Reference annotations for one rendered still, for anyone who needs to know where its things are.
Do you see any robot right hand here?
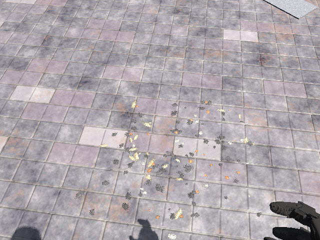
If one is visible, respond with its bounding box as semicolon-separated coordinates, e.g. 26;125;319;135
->
264;201;320;240

